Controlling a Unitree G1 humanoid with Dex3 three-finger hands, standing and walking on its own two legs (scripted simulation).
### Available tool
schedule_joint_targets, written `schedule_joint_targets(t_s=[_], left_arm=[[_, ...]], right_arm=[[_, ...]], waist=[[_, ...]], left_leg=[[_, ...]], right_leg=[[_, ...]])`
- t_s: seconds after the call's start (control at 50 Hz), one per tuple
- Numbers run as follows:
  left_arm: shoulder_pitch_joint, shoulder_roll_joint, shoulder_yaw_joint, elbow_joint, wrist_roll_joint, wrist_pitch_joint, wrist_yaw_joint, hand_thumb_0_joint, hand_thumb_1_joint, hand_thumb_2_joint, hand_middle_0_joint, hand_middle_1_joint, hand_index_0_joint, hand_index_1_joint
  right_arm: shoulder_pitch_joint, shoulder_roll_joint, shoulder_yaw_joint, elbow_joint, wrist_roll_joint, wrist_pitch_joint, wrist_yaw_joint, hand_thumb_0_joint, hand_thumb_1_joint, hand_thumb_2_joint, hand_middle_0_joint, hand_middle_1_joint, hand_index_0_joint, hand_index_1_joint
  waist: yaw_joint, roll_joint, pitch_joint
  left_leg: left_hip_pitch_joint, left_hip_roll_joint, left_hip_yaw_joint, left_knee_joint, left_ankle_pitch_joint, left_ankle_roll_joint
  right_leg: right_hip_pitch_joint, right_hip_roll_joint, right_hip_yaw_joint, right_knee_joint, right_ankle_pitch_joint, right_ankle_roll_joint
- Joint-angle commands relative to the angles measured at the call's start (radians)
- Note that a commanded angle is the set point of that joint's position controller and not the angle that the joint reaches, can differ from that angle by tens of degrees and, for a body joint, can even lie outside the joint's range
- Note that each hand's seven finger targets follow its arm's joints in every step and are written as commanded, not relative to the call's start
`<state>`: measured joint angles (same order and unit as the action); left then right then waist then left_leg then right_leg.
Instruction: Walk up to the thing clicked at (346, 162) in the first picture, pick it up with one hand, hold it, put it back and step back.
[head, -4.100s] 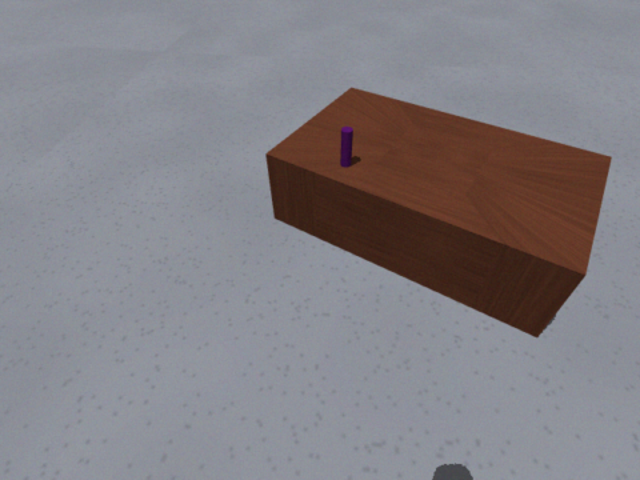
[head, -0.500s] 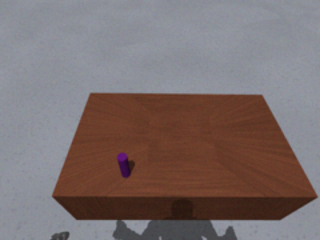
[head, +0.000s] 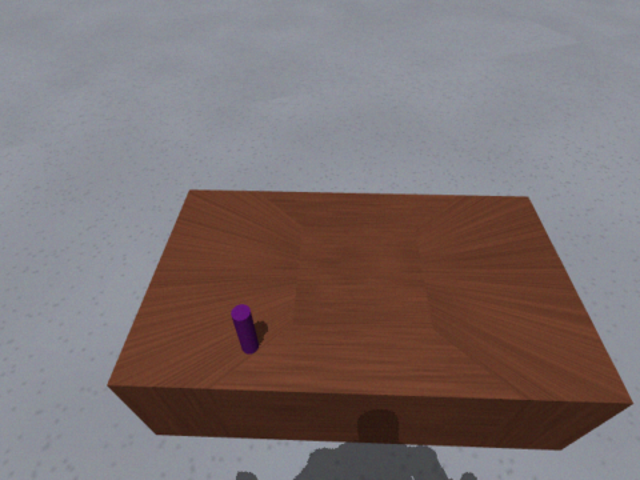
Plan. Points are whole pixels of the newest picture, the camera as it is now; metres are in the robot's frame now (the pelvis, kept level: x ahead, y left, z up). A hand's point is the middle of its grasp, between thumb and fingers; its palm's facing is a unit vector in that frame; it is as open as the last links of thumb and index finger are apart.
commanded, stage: walk up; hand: left
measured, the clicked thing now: (245, 330) +0.53 +0.19 -0.32
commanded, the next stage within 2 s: stand in 1.14 s
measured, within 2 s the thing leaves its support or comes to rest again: neither
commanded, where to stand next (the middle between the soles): +0.08 -0.01 m, yaw +1 degrees
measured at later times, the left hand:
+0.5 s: hand out of the picture +0.12 +0.26 -0.14, palm faces +0.03 -0.94 -0.33, open 7.4 cm
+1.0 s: hand out of the picture +0.09 +0.26 -0.14, palm faces +0.06 -0.94 -0.33, open 7.4 cm
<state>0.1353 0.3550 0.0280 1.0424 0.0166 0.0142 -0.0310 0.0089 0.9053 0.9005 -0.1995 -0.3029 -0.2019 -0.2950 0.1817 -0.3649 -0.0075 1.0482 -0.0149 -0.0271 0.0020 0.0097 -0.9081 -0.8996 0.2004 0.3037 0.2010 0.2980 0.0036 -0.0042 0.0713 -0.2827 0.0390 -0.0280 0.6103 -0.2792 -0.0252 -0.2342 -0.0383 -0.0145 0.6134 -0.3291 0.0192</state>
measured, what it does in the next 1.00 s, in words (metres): stands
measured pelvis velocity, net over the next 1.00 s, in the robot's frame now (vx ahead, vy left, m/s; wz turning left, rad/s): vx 0.02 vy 0.00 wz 0.05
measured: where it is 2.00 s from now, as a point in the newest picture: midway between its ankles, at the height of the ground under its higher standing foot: outside the picture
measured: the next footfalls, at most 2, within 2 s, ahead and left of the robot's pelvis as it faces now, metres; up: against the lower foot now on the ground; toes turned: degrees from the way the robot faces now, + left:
none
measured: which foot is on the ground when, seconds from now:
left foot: down 0.00-1.00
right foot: down 0.00-1.00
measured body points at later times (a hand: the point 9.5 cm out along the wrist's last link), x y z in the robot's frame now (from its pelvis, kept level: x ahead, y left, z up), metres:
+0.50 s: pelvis +0.02 +0.00 +0.02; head +0.03 +0.01 +0.46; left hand +0.12 +0.31 -0.11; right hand +0.12 -0.30 -0.11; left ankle +0.04 +0.15 -0.73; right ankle +0.01 -0.14 -0.73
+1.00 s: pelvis +0.02 +0.00 +0.02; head +0.02 +0.01 +0.47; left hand +0.09 +0.31 -0.11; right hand +0.12 -0.29 -0.11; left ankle +0.04 +0.15 -0.73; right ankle +0.01 -0.14 -0.73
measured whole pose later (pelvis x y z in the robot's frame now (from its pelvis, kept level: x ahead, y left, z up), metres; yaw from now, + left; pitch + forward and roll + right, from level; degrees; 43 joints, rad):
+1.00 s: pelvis +0.02 +0.00 +0.02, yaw +3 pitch -3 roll -1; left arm 0.08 0.35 0.04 1.13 0.02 0.01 -0.02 0.01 0.91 0.90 -0.20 -0.30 -0.20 -0.29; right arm 0.09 -0.34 0.00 1.12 -0.01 -0.02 0.00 0.01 -0.91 -0.90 0.20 0.30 0.20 0.30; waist 0.00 0.01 0.05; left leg -0.17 0.02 -0.07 0.40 -0.18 -0.03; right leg -0.09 -0.05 -0.07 0.37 -0.23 0.04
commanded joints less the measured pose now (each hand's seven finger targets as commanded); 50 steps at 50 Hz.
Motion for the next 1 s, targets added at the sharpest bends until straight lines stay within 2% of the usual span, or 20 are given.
schedule_joint_targets(t_s=[0.0,0.02,0.06,0.1,0.16,0.3,0.38,0.5,0.56,0.7,0.98], left_arm=[[-0.103,0.257,0.055,-0.057,-0.01,-0.034,0.021,0.0,0.9,0.9,-0.2,-0.3,-0.2,-0.3],[-0.099,0.244,0.051,-0.051,-0.011,-0.035,0.021,0.0,0.9,0.9,-0.2,-0.3,-0.2,-0.3],[-0.098,0.228,0.047,-0.036,-0.011,-0.038,0.022,0.0,0.9,0.9,-0.2,-0.3,-0.2,-0.3],[-0.107,0.227,0.048,-0.026,-0.009,-0.04,0.024,0.0,0.9,0.9,-0.2,-0.3,-0.2,-0.3],[-0.113,0.219,0.046,-0.015,-0.014,-0.039,0.026,0.0,0.9,0.9,-0.2,-0.3,-0.2,-0.3],[-0.138,0.207,0.041,-0.006,-0.013,-0.034,0.028,0.0,0.9,0.9,-0.2,-0.3,-0.2,-0.3],[-0.132,0.209,0.039,0.004,-0.011,-0.031,0.029,0.0,0.9,0.9,-0.2,-0.3,-0.2,-0.3],[-0.13,0.209,0.04,0.014,-0.01,-0.027,0.028,0.0,0.9,0.9,-0.2,-0.3,-0.2,-0.3],[-0.142,0.21,0.039,0.015,-0.008,-0.028,0.027,0.0,0.9,0.9,-0.2,-0.3,-0.2,-0.3],[-0.136,0.207,0.043,0.019,-0.005,-0.029,0.029,0.0,0.9,0.9,-0.2,-0.3,-0.2,-0.3],[-0.113,0.202,0.052,0.018,-0.001,-0.029,0.028,0.0,0.9,0.9,-0.2,-0.3,-0.2,-0.3]], right_arm=[[-0.04,-0.24,-0.048,-0.037,-0.002,-0.024,-0.006,0.0,-0.9,-0.9,0.2,0.3,0.2,0.3],[-0.05,-0.238,-0.046,-0.032,0.0,-0.025,-0.004,0.0,-0.9,-0.9,0.2,0.3,0.2,0.3],[-0.066,-0.23,-0.041,-0.023,0.002,-0.029,-0.003,0.0,-0.9,-0.9,0.2,0.3,0.2,0.3],[-0.073,-0.222,-0.037,-0.018,0.005,-0.03,-0.005,0.0,-0.9,-0.9,0.2,0.3,0.2,0.3],[-0.077,-0.221,-0.035,-0.007,0.008,-0.031,-0.01,0.0,-0.9,-0.9,0.2,0.3,0.2,0.3],[-0.094,-0.214,-0.037,0.003,0.007,-0.024,-0.014,0.0,-0.9,-0.9,0.2,0.3,0.2,0.3],[-0.117,-0.214,-0.038,0.002,0.007,-0.023,-0.015,0.0,-0.9,-0.9,0.2,0.3,0.2,0.3],[-0.138,-0.214,-0.039,0.0,0.007,-0.02,-0.014,0.0,-0.9,-0.9,0.2,0.3,0.2,0.3],[-0.137,-0.211,-0.039,0.006,0.008,-0.017,-0.015,0.0,-0.9,-0.9,0.2,0.3,0.2,0.3],[-0.142,-0.21,-0.038,0.007,0.005,-0.015,-0.013,0.0,-0.9,-0.9,0.2,0.3,0.2,0.3],[-0.137,-0.201,-0.037,0.006,0.003,-0.01,-0.013,0.0,-0.9,-0.9,0.2,0.3,0.2,0.3]], waist=[[-0.016,0.009,-0.001],[-0.009,0.021,-0.004],[0.002,0.011,-0.05],[0.003,-0.013,-0.067],[0.001,-0.009,-0.099],[-0.004,0.004,-0.142],[0.003,0.011,-0.155],[0.005,0.019,-0.125],[-0.004,0.018,-0.129],[-0.003,0.014,-0.128],[-0.001,0.003,-0.103]], left_leg=[[0.023,0.02,-0.06,-0.158,-0.056,0.052],[0.036,0.035,-0.079,-0.175,-0.044,0.055],[0.054,0.062,-0.098,-0.188,0.054,0.061],[0.049,0.061,-0.086,-0.185,0.144,0.057],[0.086,0.064,-0.071,-0.185,0.257,0.048],[0.105,0.071,-0.063,-0.205,0.308,0.044],[0.122,0.077,-0.065,-0.213,0.345,0.047],[0.123,0.076,-0.068,-0.234,0.351,0.045],[0.126,0.073,-0.066,-0.244,0.324,0.04],[0.128,0.072,-0.067,-0.253,0.322,0.041],[0.11,0.059,-0.084,-0.263,0.246,0.04]], right_leg=[[-0.091,-0.108,0.167,-0.263,-0.174,-0.097],[-0.083,-0.089,0.136,-0.261,-0.147,-0.087],[-0.019,-0.072,0.103,-0.254,-0.053,-0.076],[0.032,-0.073,0.088,-0.255,0.049,-0.066],[0.067,-0.077,0.068,-0.245,0.15,-0.06],[0.13,-0.082,0.044,-0.256,0.217,-0.05],[0.148,-0.084,0.03,-0.252,0.251,-0.046],[0.145,-0.08,0.017,-0.27,0.24,-0.038],[0.153,-0.087,0.022,-0.278,0.23,-0.039],[0.166,-0.086,0.011,-0.294,0.23,-0.034],[0.154,-0.082,0.009,-0.323,0.144,-0.033]])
